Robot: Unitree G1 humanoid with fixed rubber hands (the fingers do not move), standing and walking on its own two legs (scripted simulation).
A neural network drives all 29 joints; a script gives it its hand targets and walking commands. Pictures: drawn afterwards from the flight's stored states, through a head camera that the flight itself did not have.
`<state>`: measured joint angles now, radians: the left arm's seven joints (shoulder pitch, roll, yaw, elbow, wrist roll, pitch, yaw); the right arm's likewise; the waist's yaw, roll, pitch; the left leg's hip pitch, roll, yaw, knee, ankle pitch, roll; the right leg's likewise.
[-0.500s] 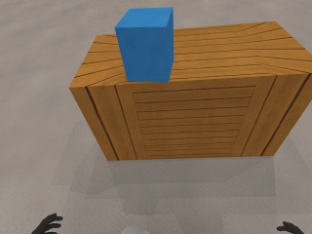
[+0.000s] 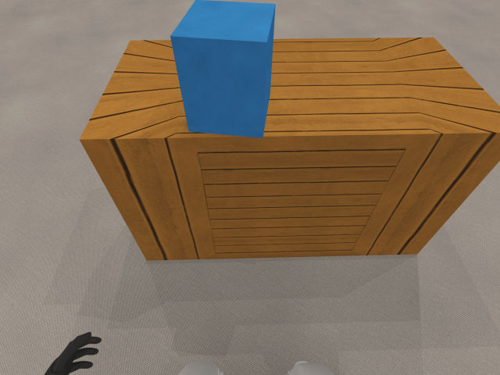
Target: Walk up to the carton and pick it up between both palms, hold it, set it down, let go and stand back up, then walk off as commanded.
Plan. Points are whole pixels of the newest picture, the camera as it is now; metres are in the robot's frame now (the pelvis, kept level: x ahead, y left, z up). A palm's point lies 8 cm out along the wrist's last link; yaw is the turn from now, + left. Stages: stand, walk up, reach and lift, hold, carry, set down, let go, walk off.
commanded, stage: walk up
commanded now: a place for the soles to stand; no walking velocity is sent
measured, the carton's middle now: (230, 70) +0.79 +0.06 +0.07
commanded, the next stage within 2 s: none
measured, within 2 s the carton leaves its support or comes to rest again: neither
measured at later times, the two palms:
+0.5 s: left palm (43, 319) +0.22 +0.36 -0.06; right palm out of the picture +0.07 -0.26 -0.06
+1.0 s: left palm (20, 289) +0.27 +0.42 -0.06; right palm (375, 299) +0.27 -0.22 -0.09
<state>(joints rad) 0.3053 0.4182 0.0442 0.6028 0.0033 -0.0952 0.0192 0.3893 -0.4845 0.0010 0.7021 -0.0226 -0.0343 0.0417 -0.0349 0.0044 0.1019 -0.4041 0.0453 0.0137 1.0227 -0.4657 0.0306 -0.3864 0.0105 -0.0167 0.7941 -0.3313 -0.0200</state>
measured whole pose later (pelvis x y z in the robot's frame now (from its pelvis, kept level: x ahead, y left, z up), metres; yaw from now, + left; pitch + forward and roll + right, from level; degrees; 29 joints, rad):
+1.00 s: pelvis +0.17 +0.10 -0.01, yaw +0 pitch -4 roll -1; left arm 0.36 0.43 0.05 0.61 0.00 -0.08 0.01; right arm 0.26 -0.49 0.00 0.71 -0.01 -0.08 0.04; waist -0.03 0.06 0.10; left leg -0.44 0.02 0.04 0.87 -0.34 0.03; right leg -0.32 -0.09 -0.01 0.95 -0.48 -0.02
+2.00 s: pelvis +0.21 +0.10 -0.01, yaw -1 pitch -3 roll +0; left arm 0.29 0.42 0.05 0.61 0.01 -0.06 -0.02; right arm 0.25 -0.50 0.00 0.72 -0.01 -0.08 0.02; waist -0.03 -0.01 0.07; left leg -0.43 0.03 0.04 0.95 -0.57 0.03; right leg -0.38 -0.05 -0.03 0.90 -0.47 -0.03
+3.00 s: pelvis +0.34 -0.01 +0.02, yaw +2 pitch -4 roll +4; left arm 0.31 0.42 0.05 0.63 0.01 -0.05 0.01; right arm 0.34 -0.53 0.00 0.81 0.00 0.02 0.00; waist -0.02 0.09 0.11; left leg -0.47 0.05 -0.08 1.08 -0.21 0.01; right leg -0.31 0.00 -0.10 0.69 -0.31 -0.07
